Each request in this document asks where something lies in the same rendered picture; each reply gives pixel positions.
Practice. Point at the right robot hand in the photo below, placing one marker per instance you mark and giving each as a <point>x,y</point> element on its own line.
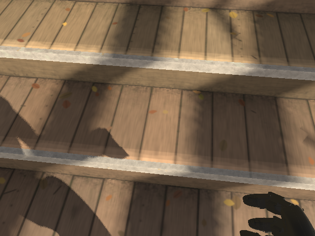
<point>293,221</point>

